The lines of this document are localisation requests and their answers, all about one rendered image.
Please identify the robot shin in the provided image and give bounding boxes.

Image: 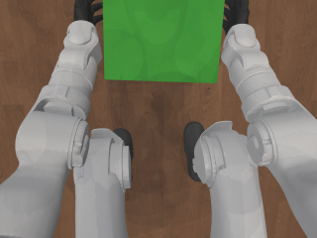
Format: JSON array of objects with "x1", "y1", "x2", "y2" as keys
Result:
[
  {"x1": 192, "y1": 120, "x2": 259, "y2": 179},
  {"x1": 73, "y1": 128, "x2": 122, "y2": 185}
]

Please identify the left robot forearm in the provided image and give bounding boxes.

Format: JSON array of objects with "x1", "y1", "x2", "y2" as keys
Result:
[{"x1": 15, "y1": 20, "x2": 103, "y2": 161}]

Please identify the right robot forearm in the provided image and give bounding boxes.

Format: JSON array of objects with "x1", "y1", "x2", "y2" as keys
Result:
[{"x1": 221, "y1": 24, "x2": 317, "y2": 123}]

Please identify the robot right hand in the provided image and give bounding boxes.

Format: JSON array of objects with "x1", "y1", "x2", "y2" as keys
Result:
[{"x1": 222, "y1": 0, "x2": 250, "y2": 36}]

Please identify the right robot upper arm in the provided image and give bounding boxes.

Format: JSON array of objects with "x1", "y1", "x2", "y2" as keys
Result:
[{"x1": 247, "y1": 110, "x2": 317, "y2": 238}]

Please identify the robot right shin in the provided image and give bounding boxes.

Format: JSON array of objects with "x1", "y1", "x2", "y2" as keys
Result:
[{"x1": 192, "y1": 120, "x2": 259, "y2": 179}]

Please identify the carton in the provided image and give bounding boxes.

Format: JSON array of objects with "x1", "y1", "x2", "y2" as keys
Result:
[{"x1": 102, "y1": 0, "x2": 225, "y2": 83}]

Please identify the left robot upper arm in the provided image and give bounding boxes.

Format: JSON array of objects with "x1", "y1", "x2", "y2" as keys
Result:
[{"x1": 0, "y1": 110, "x2": 90, "y2": 238}]

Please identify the robot left shin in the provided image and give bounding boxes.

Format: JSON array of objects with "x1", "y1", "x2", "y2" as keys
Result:
[{"x1": 73, "y1": 128, "x2": 122, "y2": 185}]

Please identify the robot left hand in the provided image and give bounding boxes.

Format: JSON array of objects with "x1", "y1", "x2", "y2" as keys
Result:
[{"x1": 73, "y1": 0, "x2": 103, "y2": 26}]

